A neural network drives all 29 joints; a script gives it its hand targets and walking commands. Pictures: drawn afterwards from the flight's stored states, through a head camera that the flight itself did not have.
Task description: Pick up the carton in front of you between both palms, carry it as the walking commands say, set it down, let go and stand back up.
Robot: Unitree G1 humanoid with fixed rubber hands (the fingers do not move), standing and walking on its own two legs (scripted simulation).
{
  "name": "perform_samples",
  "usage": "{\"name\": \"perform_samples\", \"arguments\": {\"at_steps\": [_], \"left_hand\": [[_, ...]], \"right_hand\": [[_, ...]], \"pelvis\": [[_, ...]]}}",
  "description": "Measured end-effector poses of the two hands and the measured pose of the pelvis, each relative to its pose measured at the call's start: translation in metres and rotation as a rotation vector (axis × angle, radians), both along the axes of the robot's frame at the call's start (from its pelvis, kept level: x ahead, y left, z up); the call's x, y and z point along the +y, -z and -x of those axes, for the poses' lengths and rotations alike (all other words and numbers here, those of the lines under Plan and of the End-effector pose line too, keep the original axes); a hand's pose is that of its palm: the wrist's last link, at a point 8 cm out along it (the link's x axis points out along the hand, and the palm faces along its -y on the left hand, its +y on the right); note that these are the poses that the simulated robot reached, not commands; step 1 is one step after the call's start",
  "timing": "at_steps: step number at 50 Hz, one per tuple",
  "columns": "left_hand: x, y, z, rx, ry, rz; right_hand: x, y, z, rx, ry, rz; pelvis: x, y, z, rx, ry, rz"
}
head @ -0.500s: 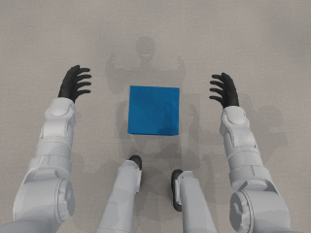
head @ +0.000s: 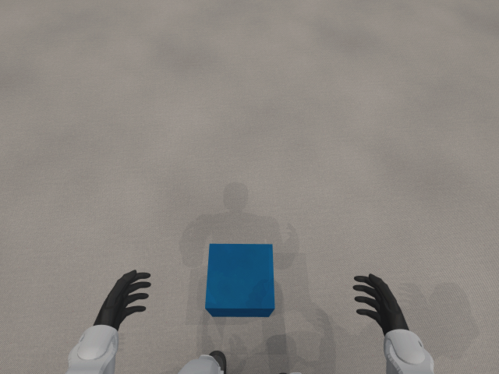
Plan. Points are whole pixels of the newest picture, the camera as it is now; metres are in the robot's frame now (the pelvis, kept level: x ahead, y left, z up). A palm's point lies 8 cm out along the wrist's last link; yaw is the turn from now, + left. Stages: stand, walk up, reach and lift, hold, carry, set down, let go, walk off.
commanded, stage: let go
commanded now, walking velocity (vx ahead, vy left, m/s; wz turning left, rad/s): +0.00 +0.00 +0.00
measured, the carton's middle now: (240, 282) +0.37 +0.04 -0.64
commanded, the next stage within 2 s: stand in 0.54 s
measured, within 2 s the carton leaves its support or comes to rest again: neither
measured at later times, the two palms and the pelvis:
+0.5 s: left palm (111, 338) +0.17 +0.22 -0.06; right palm (419, 349) +0.17 -0.24 -0.05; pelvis +0.01 -0.02 +0.01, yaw +0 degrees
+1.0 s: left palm out of the picture +0.08 +0.28 -0.11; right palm (396, 347) +0.17 -0.24 -0.12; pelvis +0.05 +0.00 -0.02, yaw +8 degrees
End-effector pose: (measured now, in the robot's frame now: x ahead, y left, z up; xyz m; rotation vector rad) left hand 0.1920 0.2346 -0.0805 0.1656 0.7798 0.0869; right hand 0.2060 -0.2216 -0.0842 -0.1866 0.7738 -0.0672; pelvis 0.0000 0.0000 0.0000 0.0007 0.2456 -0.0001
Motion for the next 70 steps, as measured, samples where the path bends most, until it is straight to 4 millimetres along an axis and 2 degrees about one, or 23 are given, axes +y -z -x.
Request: {"name": "perform_samples", "arguments": {"at_steps": [5, 9, 14, 22, 27, 30, 36, 42, 49, 54, 61, 70], "left_hand": [[-0.009, -0.017, 0.024, 0.005, -0.001, -0.003], [-0.015, -0.022, 0.030, 0.008, 0.007, 0.002], [-0.021, -0.024, 0.028, 0.010, 0.017, 0.007], [-0.019, -0.024, 0.026, 0.022, 0.022, 0.001], [-0.012, -0.024, 0.027, 0.038, 0.012, -0.022], [0.004, -0.022, 0.029, 0.004, -0.016, -0.089], [0.037, -0.007, 0.056, 0.044, -0.115, -0.155], [0.048, 0.007, 0.082, 0.122, -0.193, -0.165], [0.043, 0.025, 0.106, 0.199, -0.244, -0.141], [0.039, 0.034, 0.121, 0.246, -0.269, -0.123], [0.041, 0.041, 0.140, 0.304, -0.294, -0.118], [0.044, 0.043, 0.162, 0.361, -0.314, -0.121]], "right_hand": [[-0.017, -0.019, 0.025, -0.001, -0.004, 0.007], [-0.027, -0.027, 0.035, 0.001, -0.005, 0.006], [-0.032, -0.031, 0.038, 0.008, -0.001, 0.000], [-0.025, -0.031, 0.035, 0.017, -0.001, -0.005], [-0.021, -0.029, 0.035, 0.015, 0.009, -0.001], [-0.026, -0.015, 0.046, 0.046, 0.001, 0.058], [-0.038, 0.012, 0.066, 0.167, -0.018, 0.106], [-0.033, 0.028, 0.057, 0.213, -0.052, 0.112], [-0.020, 0.037, 0.034, 0.214, -0.089, 0.110], [-0.015, 0.040, 0.025, 0.222, -0.109, 0.117], [-0.012, 0.042, 0.025, 0.248, -0.124, 0.134], [-0.015, 0.044, 0.037, 0.291, -0.132, 0.152]], "pelvis": [[-0.009, -0.010, -0.006, -0.114, -0.003, -0.008], [-0.016, -0.012, -0.007, -0.190, -0.005, -0.013], [-0.020, -0.012, -0.006, -0.259, -0.006, -0.017], [-0.018, -0.011, -0.006, -0.307, -0.003, -0.017], [-0.013, -0.010, -0.007, -0.313, -0.007, -0.015], [-0.011, -0.007, -0.012, -0.272, -0.031, -0.020], [-0.007, 0.000, -0.026, -0.206, -0.072, -0.026], [-0.004, 0.008, -0.038, -0.180, -0.103, -0.026], [-0.001, 0.015, -0.047, -0.170, -0.133, -0.020], [0.001, 0.017, -0.049, -0.171, -0.151, -0.015], [0.003, 0.018, -0.048, -0.177, -0.171, -0.010], [0.003, 0.017, -0.044, -0.189, -0.191, -0.009]]}}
